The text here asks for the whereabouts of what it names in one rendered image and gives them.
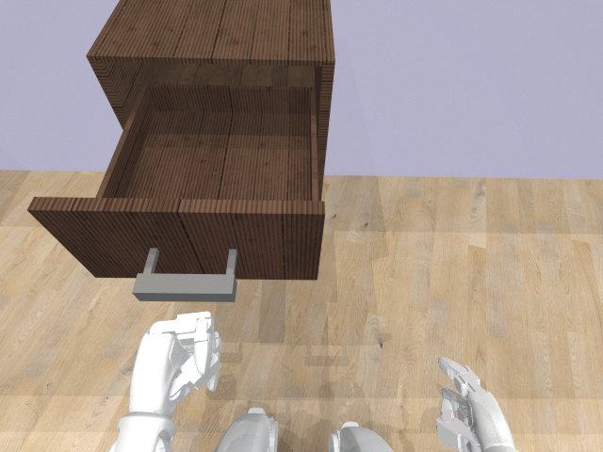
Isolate robot left hand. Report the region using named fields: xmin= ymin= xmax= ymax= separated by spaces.
xmin=129 ymin=312 xmax=221 ymax=418

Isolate robot right hand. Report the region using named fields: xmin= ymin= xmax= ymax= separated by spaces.
xmin=436 ymin=357 xmax=515 ymax=452

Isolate robot right thigh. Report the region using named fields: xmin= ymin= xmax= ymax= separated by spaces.
xmin=328 ymin=427 xmax=394 ymax=452

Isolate drawer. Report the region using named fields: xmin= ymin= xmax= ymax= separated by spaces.
xmin=27 ymin=84 xmax=325 ymax=280

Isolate robot left thigh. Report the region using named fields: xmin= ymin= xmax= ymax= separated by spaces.
xmin=214 ymin=413 xmax=278 ymax=452

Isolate handle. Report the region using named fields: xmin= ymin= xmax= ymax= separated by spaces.
xmin=132 ymin=248 xmax=237 ymax=302

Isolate robot thigh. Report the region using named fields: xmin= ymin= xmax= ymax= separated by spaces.
xmin=328 ymin=427 xmax=394 ymax=452
xmin=214 ymin=413 xmax=278 ymax=452

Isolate robot left forearm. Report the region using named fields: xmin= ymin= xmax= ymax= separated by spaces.
xmin=107 ymin=412 xmax=176 ymax=452

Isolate cabinet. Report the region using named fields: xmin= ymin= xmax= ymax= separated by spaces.
xmin=86 ymin=0 xmax=335 ymax=202

